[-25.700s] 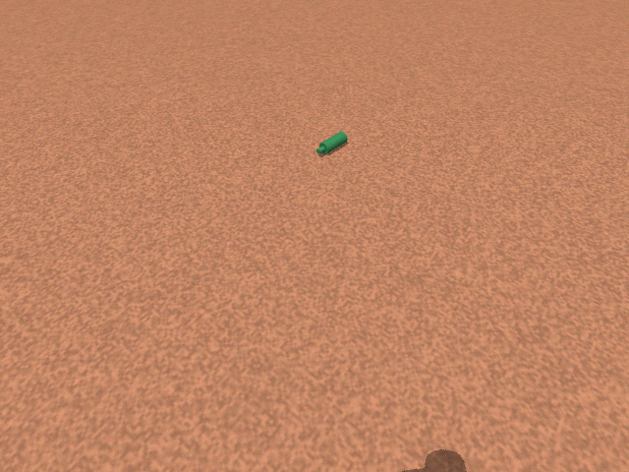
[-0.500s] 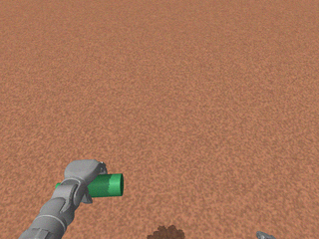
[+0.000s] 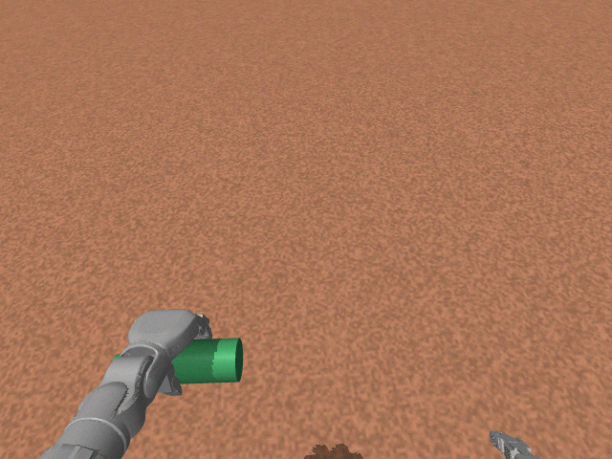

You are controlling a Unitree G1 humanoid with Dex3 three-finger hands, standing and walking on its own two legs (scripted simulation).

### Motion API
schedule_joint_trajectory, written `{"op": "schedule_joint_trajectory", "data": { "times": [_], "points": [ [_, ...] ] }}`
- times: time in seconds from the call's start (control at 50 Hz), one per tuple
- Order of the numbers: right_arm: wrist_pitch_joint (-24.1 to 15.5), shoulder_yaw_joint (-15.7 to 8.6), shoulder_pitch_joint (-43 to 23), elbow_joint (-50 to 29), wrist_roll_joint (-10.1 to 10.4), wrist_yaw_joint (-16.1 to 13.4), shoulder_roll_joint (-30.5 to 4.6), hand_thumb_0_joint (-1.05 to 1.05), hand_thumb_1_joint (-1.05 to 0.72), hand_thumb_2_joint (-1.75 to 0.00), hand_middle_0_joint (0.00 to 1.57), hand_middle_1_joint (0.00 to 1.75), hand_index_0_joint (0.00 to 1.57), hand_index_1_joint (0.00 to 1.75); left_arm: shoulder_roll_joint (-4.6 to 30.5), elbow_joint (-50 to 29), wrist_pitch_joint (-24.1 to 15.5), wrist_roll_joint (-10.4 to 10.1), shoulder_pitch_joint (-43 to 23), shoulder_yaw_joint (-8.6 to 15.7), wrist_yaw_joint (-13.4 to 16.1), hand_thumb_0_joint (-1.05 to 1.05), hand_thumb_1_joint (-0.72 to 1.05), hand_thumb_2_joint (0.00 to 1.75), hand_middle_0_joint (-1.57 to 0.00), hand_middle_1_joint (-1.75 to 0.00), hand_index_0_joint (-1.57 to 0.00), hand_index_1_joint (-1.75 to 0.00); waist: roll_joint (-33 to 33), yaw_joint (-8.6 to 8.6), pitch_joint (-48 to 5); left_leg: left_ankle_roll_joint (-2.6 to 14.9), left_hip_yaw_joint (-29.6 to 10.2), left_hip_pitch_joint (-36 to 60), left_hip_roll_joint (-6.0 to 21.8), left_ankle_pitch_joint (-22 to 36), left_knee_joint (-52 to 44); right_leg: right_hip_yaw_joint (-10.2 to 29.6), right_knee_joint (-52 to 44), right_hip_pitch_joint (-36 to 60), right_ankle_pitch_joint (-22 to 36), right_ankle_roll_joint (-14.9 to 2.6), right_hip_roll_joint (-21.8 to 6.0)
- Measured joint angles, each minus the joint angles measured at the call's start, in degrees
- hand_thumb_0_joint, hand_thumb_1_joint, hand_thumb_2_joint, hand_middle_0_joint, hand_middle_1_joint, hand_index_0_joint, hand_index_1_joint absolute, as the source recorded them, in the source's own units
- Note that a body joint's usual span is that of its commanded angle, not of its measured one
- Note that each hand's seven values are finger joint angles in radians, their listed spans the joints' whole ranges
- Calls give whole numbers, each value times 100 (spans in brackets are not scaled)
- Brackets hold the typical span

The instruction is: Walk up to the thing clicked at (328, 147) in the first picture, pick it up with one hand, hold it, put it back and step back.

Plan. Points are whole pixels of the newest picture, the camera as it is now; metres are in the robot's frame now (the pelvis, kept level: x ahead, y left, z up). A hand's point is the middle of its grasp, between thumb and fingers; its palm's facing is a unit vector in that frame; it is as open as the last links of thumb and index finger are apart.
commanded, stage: hold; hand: left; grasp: from above
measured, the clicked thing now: (177, 361) +0.29 +0.22 -0.09
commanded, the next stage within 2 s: crouch in 0.94 s
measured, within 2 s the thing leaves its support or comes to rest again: neither
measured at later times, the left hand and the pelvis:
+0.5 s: hand (172, 362) +0.28 +0.21 -0.05, palm faces -0.48 -0.02 -0.87, open 9.3 cm; pelvis +0.00 +0.00 +0.00, yaw +0 degrees
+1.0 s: hand (170, 359) +0.28 +0.21 -0.05, palm faces -0.49 -0.02 -0.87, open 9.3 cm; pelvis +0.00 +0.00 +0.01, yaw +0 degrees
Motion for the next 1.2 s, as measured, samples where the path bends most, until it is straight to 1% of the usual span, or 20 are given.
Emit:
{"op": "schedule_joint_trajectory", "data": {
  "times": [0.3, 0.46, 0.54, 0.62, 0.7, 0.8, 0.86, 0.98, 1.06, 1.14, 1.2],
  "points": [
    [16, 39, -125, 6, 8, -44, -2, 1, -91, -90, 20, 30, 20, 30, 12, -152, -28, -49, 31, -10, -63, -1, 10, 44, -81, -37, -79, -38, 24, 41, 71, -22, -4, 211, 5, 125, -197, -4, -162, 194, 106, -22, 9],
    [27, 66, -173, -16, 19, -64, 16, 1, -91, -90, 20, 30, 20, 30, 56, -346, -33, -93, 75, -39, -231, -1, 10, 44, -80, -39, -78, -39, 37, 69, 111, -24, -6, 328, -2, 174, -307, -8, -251, 304, 142, -25, 4],
    [36, 81, -210, -22, 24, -71, 28, 1, -91, -90, 20, 30, 20, 30, 36, -334, -50, -93, 82, -55, -269, -1, 10, 44, -80, -39, -78, -40, 32, 74, 127, -24, -6, 372, -9, 192, -351, -7, -284, 343, 153, -26, -2],
    [47, 91, -239, -14, 20, -74, 42, 1, -91, -90, 20, 30, 20, 30, 28, -280, -75, -61, 68, -82, -264, -1, 10, 45, -80, -39, -78, -40, 12, 76, 138, -25, -6, 397, -12, 206, -383, -7, -306, 365, 161, -27, -5],
    [53, 90, -241, 12, 15, -71, 42, 1, -91, -90, 20, 30, 20, 30, 6, -183, -75, -46, 11, -99, -180, -1, 9, 45, -80, -40, -78, -41, 0, 81, 141, -27, -11, 406, -12, 212, -397, -13, -328, 379, 170, -28, -4],
    [69, 72, -216, 41, 14, -64, 41, 1, -91, -90, 20, 30, 20, 30, -7, -135, -39, -15, -28, -49, -100, 0, 9, 46, -80, -41, -78, -42, -7, 76, 129, -25, -7, 407, -8, 218, -410, -9, -352, 383, 183, -26, -1],
    [81, 62, -195, 56, 19, -63, 36, 1, -91, -90, 20, 30, 20, 30, 13, -101, -27, 4, -76, -43, -126, 0, 9, 46, -80, -41, -78, -42, -8, 68, 127, -21, -7, 418, -9, 223, -423, -8, -370, 397, 191, -23, -1],
    [100, 44, -137, 33, 25, -60, 30, 1, -91, -90, 20, 30, 20, 30, 55, -135, -45, -62, -57, -32, -251, 0, 9, 47, -79, -42, -77, -42, -6, 53, 125, -15, 8, 449, -10, 232, -458, 7, -417, 427, 212, -18, -1],
    [107, 47, -122, 11, 25, -66, 23, 1, -91, -90, 20, 30, 20, 30, 55, -170, -97, -79, 9, -43, -275, 0, 9, 46, -79, -42, -77, -42, 2, 43, 137, -9, 13, 462, -14, 232, -469, 12, -436, 442, 218, -11, -5],
    [103, 53, -133, 16, 20, -66, 27, 1, -91, -90, 20, 30, 20, 30, 25, -77, -164, -26, -3, -62, -173, 0, 9, 46, -80, -41, -78, -42, -3, 52, 147, -8, 13, 430, -20, 228, -454, 13, -415, 408, 211, -9, -10],
    [95, 54, -162, 27, 8, -48, 41, 1, -91, -90, 20, 30, 20, 30, -30, 116, -188, 38, -63, -39, 35, 0, 9, 46, -80, -41, -78, -42, -21, 37, 164, -8, 1, 361, -25, 219, -409, 2, -365, 343, 193, -9, -16]
  ]
}}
